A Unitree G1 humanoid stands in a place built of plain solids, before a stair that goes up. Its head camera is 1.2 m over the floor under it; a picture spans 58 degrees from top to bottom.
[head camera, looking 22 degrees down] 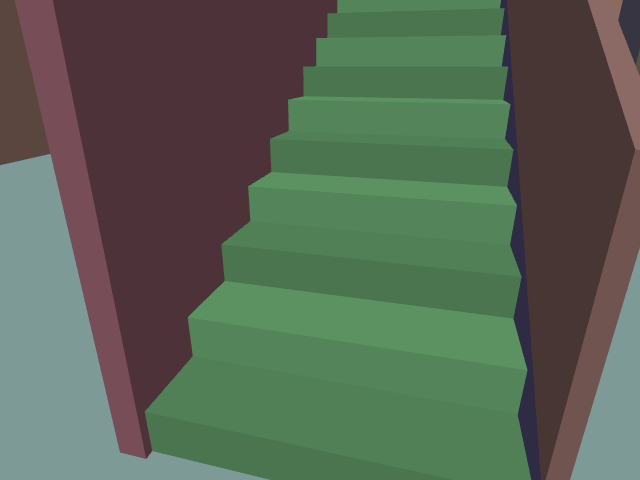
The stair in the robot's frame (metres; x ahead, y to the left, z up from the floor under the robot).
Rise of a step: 0.17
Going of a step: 0.30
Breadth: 1.16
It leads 15 degrees to the right of straight ahead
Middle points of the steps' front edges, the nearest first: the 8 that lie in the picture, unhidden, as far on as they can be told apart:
0.93 0.01 0.17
1.22 -0.07 0.34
1.51 -0.15 0.51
1.80 -0.23 0.68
2.08 -0.30 0.85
2.37 -0.38 1.02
2.66 -0.46 1.19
2.95 -0.53 1.36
